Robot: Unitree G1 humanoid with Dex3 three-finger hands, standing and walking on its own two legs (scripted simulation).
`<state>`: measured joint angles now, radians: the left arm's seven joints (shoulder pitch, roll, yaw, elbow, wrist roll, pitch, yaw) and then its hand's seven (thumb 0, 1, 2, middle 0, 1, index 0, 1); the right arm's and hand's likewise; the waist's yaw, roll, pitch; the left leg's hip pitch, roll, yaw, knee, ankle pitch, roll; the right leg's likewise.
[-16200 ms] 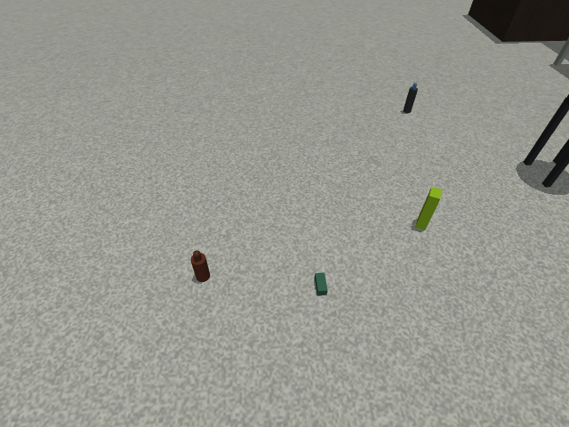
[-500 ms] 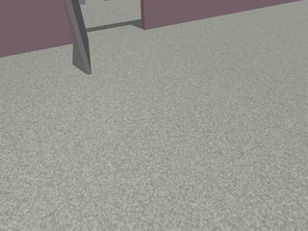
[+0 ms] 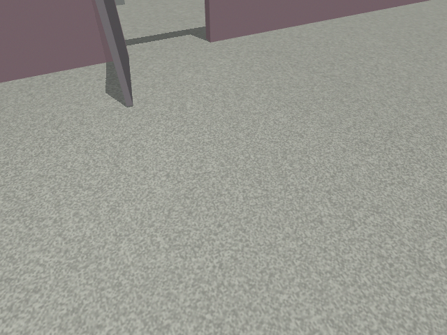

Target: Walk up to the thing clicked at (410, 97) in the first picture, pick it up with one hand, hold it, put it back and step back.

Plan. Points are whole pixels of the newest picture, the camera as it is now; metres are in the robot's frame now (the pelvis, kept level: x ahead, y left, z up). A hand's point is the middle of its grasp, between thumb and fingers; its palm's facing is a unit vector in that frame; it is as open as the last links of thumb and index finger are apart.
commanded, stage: stand
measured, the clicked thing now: out of the picture -0.42 -1.15 -0.68
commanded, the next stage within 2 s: walk up in 0.18 s
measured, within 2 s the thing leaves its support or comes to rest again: neither
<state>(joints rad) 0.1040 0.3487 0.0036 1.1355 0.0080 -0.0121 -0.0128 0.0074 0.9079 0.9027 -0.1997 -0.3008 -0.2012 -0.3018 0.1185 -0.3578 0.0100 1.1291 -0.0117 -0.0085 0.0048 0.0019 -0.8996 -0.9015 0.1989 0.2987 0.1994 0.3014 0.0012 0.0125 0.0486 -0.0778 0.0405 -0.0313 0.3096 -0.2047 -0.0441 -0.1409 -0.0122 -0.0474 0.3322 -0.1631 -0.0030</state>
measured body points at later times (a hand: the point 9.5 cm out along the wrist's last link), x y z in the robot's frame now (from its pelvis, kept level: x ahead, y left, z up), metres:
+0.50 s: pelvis +0.05 +0.05 -0.01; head +0.06 +0.06 +0.44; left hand +0.08 +0.36 -0.15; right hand +0.11 -0.29 -0.11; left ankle +0.05 +0.15 -0.75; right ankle +0.02 -0.09 -0.71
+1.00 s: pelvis +0.26 +0.01 -0.02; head +0.28 -0.03 +0.42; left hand +0.48 +0.25 -0.11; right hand +0.26 -0.30 -0.16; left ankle +0.23 +0.19 -0.66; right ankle +0.29 -0.12 -0.75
